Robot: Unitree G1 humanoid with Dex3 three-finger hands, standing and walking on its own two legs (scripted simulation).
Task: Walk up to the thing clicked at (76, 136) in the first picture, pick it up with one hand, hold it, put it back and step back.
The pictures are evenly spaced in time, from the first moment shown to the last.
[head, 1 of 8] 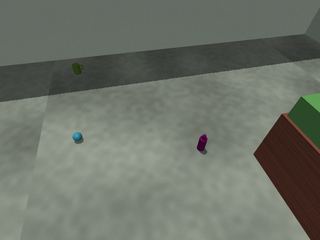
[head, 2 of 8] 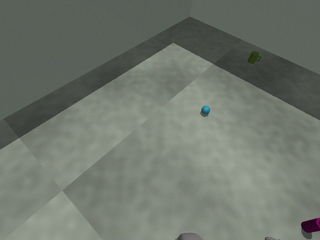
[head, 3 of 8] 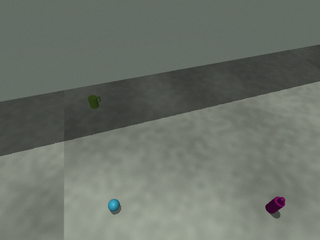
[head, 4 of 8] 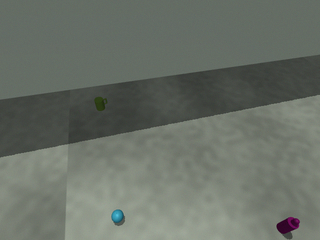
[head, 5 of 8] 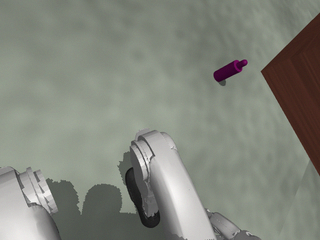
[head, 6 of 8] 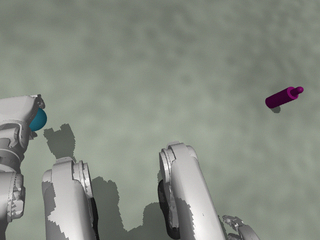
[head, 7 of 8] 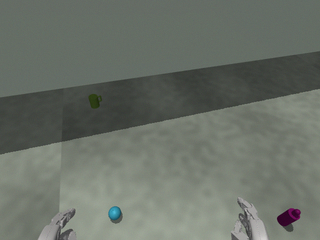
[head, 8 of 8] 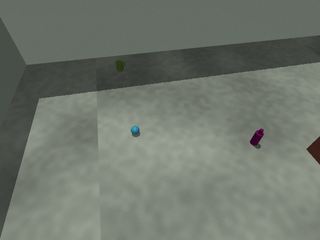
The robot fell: no
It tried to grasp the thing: yes
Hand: left
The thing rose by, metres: 0.68
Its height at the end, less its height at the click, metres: +0.00
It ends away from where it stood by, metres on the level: 0.01
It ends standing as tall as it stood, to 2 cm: yes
